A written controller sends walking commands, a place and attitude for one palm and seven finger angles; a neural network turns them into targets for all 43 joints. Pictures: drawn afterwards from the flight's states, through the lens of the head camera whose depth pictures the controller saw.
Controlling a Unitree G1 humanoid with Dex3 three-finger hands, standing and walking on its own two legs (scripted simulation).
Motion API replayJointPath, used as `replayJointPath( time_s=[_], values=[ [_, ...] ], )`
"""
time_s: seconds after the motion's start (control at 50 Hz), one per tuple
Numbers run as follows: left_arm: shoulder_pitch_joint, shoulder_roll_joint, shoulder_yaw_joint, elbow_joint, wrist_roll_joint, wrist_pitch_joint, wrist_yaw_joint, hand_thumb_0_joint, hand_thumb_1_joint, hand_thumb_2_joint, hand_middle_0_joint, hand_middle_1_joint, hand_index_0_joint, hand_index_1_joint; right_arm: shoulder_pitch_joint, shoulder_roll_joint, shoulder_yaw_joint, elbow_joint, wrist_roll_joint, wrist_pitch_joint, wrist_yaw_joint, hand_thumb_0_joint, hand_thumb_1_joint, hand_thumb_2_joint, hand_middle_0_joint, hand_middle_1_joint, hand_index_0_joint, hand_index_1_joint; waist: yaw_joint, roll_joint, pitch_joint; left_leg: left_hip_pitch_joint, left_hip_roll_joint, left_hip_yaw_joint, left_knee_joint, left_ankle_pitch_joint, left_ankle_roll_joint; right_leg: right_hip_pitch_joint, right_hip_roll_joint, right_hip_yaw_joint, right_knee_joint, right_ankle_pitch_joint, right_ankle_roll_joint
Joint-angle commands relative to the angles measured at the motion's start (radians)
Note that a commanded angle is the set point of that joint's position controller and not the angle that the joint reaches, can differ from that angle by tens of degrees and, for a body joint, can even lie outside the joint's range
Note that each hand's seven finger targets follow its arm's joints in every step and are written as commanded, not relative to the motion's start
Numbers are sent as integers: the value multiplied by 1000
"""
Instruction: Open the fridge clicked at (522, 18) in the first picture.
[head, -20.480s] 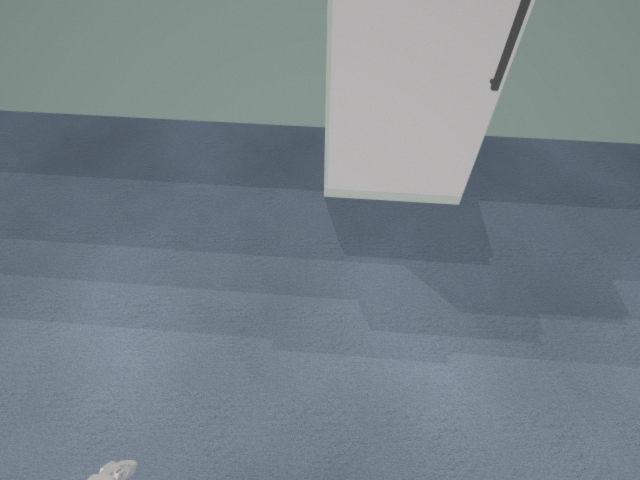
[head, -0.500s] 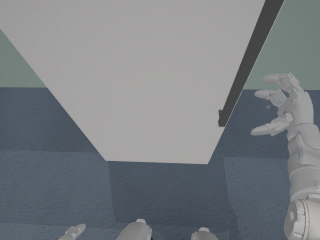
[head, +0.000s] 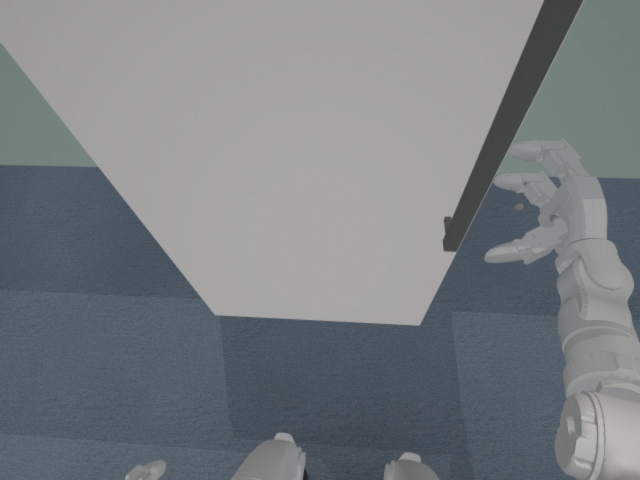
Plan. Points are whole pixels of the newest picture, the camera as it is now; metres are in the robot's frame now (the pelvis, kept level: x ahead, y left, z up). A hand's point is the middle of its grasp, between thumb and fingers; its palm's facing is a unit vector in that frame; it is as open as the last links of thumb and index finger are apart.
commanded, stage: feel for the door with the fingertips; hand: right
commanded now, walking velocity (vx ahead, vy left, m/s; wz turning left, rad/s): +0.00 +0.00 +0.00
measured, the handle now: (495, 127) +0.51 -0.13 +0.14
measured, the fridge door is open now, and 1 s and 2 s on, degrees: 0 0 0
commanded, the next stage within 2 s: slide the fingers in behind the handle in 0.42 s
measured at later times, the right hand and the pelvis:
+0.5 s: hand (514, 193) +0.47 -0.17 +0.08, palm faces -0.08 +1.00 -0.02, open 13.8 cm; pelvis +0.00 +0.01 +0.00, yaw -1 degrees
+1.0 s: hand (501, 202) +0.46 -0.15 +0.07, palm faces -0.09 +1.00 -0.01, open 14.0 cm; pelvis +0.00 +0.01 +0.00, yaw +0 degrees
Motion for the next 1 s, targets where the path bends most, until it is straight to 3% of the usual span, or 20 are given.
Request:
replayJointPath(
  time_s=[0.0, 0.04, 0.06, 0.1, 0.2, 0.28, 0.34, 0.4, 0.46, 0.52, 0.6, 0.62, 0.68, 0.72, 0.74, 0.78, 0.8, 0.84, 0.98],
  values=[
    [94, 159, 62, -83, 4, -31, 9, 0, 900, 900, -200, -300, -200, -300, -401, -213, -43, -252, 12, -81, -41, 0, 500, -300, 300, 1200, 300, 1200, -2, -66, -417, 183, -48, -19, -92, 303, 24, 305, 37, 54, -116, 340, -8],
    [86, 154, 64, -93, 1, -29, 4, 0, 900, 900, -200, -300, -200, -300, -348, -187, -33, -260, 9, -79, -50, 0, 500, -300, 300, 1200, 300, 1200, -16, -73, -439, 201, -47, -19, -91, 326, 22, 317, 36, 48, -123, 360, -3],
    [85, 153, 64, -90, 1, -27, 4, 0, 900, 900, -200, -300, -200, -300, -347, -182, -29, -252, 8, -73, -54, 0, 500, -300, 300, 1200, 300, 1200, -9, -66, -416, 198, -46, -18, -94, 331, 21, 306, 35, 44, -124, 357, -3],
    [95, 159, 63, -85, 3, -23, 7, 0, 900, 900, -200, -300, -200, -300, -371, -230, -62, -230, 1, -69, -65, 0, 500, -300, 300, 1200, 300, 1200, -4, -29, -379, 216, -46, -23, -96, 325, 20, 260, 37, 44, -123, 330, -8],
    [95, 155, 59, -82, 4, -24, 11, 0, 900, 900, -200, -300, -200, -300, -438, -216, -41, -229, -4, -85, -57, 0, 500, -300, 300, 1200, 300, 1200, 8, -62, -395, 201, -45, -29, -95, 325, 21, 282, 38, 46, -119, 329, -9],
    [99, 154, 60, -61, 3, -28, 11, 0, 900, 900, -200, -300, -200, -300, -484, -164, 6, -181, 0, -87, -37, 0, 500, -300, 300, 1200, 300, 1200, 30, -62, -393, 163, -44, -23, -93, 323, 18, 298, 35, 51, -109, 337, -7],
    [107, 160, 62, -57, 4, -26, 11, 0, 900, 900, -200, -300, -200, -300, -458, -193, -24, -142, 2, -80, -33, 0, 500, -300, 300, 1200, 300, 1200, 16, -59, -417, 176, -43, -28, -88, 337, 20, 289, 37, 49, -103, 353, -8],
    [113, 159, 61, -54, 5, -23, 11, 0, 900, 900, -200, -300, -200, -300, -509, -181, -6, -127, -2, -75, -31, 0, 500, -300, 300, 1200, 300, 1200, 39, -37, -378, 157, -44, -27, -90, 318, 18, 257, 38, 50, -97, 323, -14],
    [116, 162, 60, -44, 4, -23, 12, 0, 900, 900, -200, -300, -200, -300, -560, -185, 0, -103, -12, -70, -36, 0, 500, -300, 300, 1200, 300, 1200, 47, -59, -373, 125, -41, -29, -92, 274, 16, 251, 39, 55, -97, 280, -13],
    [124, 163, 62, -38, 5, -25, 14, 0, 900, 900, -200, -300, -200, -300, -587, -188, 5, -99, -17, -70, -34, 0, 500, -300, 300, 1200, 300, 1200, 55, -67, -405, 115, -41, -31, -89, 272, 16, 262, 38, 58, -88, 286, -14],
    [130, 163, 63, -51, 8, -25, 8, 0, 900, 900, -200, -300, -200, -300, -529, -181, -1, -109, -10, -66, -26, 0, 500, -300, 300, 1200, 300, 1200, 36, -67, -428, 141, -44, -26, -85, 289, 22, 269, 42, 56, -89, 310, -15],
    [123, 163, 63, -49, 6, -24, 7, 0, 900, 900, -200, -300, -200, -300, -539, -175, 10, -126, -11, -68, -25, 0, 500, -300, 300, 1200, 300, 1200, 38, -96, -440, 126, -42, -28, -87, 290, 20, 286, 40, 53, -89, 312, -12],
    [117, 164, 65, -57, 4, -20, 4, 0, 900, 900, -200, -300, -200, -300, -506, -189, -3, -134, -9, -66, -28, 0, 500, -300, 300, 1200, 300, 1200, 29, -66, -419, 156, -43, -29, -97, 276, 19, 261, 41, 50, -99, 280, -13],
    [115, 160, 63, -66, 4, -20, 2, 0, 900, 900, -200, -300, -200, -300, -486, -182, -6, -159, -3, -72, -29, 0, 500, -300, 300, 1200, 300, 1200, 23, -58, -442, 178, -46, -31, -97, 295, 18, 264, 44, 45, -99, 292, -16],
    [115, 164, 65, -66, 4, -19, 5, 0, 900, 900, -200, -300, -200, -300, -465, -225, -43, -163, -1, -74, -33, 0, 500, -300, 300, 1200, 300, 1200, 10, -49, -440, 203, -45, -34, -96, 307, 19, 252, 43, 43, -101, 295, -15],
    [100, 156, 59, -79, 1, -18, 3, 0, 900, 900, -200, -300, -200, -300, -447, -202, -27, -181, 3, -76, -36, 0, 500, -300, 300, 1200, 300, 1200, 5, -65, -407, 208, -44, -34, -104, 292, 20, 240, 47, 36, -113, 272, -14],
    [103, 155, 59, -80, 2, -19, 4, 0, 900, 900, -200, -300, -200, -300, -452, -195, -22, -191, 4, -82, -42, 0, 500, -300, 300, 1200, 300, 1200, 13, -46, -404, 207, -48, -30, -100, 294, 21, 240, 45, 41, -112, 277, -17],
    [99, 155, 63, -79, 0, -19, 5, 0, 900, 900, -200, -300, -200, -300, -424, -213, -44, -203, 1, -88, -54, 0, 500, -300, 300, 1200, 300, 1200, -1, -62, -419, 210, -45, -33, -101, 298, 20, 255, 44, 38, -115, 282, -12],
    [91, 145, 65, -88, 0, -22, 1, 0, 900, 900, -200, -300, -200, -300, -367, -155, -9, -265, 2, -89, -73, 0, 500, -300, 300, 1200, 300, 1200, -3, -42, -420, 249, -45, -30, -105, 358, 17, 281, 43, 33, -127, 333, -11]
  ],
)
